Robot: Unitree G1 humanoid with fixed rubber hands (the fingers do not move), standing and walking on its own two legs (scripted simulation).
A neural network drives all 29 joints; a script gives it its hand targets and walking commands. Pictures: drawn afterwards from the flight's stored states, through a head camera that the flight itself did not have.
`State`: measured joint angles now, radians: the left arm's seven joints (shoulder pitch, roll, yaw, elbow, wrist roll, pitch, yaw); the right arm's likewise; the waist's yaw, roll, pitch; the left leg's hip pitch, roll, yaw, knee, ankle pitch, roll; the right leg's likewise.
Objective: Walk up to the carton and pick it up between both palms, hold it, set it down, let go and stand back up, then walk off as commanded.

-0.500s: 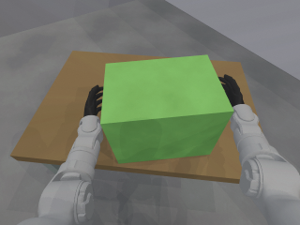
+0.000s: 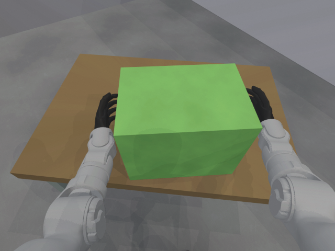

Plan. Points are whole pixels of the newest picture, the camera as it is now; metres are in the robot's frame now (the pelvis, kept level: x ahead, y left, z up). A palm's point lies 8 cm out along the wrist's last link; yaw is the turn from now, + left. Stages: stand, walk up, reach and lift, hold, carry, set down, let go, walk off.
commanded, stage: set down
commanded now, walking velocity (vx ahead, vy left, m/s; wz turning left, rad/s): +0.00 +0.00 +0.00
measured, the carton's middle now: (180, 124) +0.43 -0.02 +0.00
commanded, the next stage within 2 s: none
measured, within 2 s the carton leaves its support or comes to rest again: rests again in 0.28 s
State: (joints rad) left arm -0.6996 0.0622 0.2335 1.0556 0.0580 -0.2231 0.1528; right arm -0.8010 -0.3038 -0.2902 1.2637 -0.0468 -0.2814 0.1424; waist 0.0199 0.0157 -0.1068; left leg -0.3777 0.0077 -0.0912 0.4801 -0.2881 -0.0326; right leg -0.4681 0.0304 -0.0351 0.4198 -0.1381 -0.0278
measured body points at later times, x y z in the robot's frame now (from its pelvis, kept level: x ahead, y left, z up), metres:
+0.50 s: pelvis +0.01 +0.00 +0.00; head +0.08 +0.00 +0.44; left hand +0.42 +0.17 +0.03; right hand +0.44 -0.24 +0.05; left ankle -0.04 +0.14 -0.74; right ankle +0.03 -0.10 -0.74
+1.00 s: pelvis +0.01 +0.00 +0.00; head +0.08 -0.01 +0.44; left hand +0.40 +0.18 +0.00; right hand +0.43 -0.27 +0.04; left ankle -0.04 +0.14 -0.74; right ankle +0.03 -0.10 -0.74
